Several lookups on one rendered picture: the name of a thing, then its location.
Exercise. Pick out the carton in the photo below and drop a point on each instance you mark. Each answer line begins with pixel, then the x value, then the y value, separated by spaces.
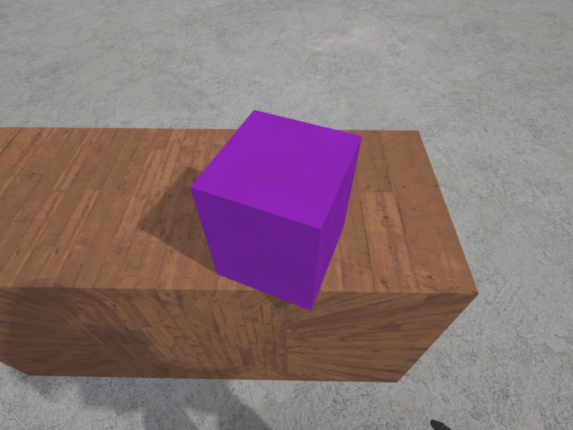
pixel 273 204

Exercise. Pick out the pedestal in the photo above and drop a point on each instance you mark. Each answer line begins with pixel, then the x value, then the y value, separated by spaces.
pixel 105 270

